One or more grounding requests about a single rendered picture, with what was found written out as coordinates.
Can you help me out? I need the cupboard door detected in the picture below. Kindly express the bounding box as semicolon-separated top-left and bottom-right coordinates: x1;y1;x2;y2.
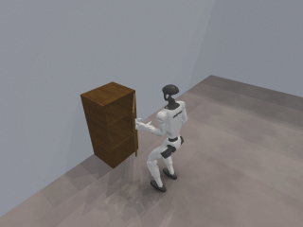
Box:
132;93;137;157

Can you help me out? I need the robot right foot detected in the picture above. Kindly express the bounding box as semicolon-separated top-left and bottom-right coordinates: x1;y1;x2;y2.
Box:
163;168;177;180

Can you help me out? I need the left robot upper arm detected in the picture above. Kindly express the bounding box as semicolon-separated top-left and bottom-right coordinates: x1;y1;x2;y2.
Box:
156;110;169;136

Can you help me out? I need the right robot upper arm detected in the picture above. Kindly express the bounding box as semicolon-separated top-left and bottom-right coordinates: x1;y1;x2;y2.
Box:
177;100;187;124

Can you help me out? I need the left robot hand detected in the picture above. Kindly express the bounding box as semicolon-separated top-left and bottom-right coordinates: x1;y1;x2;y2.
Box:
134;120;152;131

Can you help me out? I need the left robot forearm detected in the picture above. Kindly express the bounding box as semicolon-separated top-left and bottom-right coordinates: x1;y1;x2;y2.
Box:
146;125;162;136

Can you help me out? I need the robot right shin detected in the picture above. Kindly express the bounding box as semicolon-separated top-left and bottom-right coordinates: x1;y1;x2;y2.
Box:
162;156;174;175

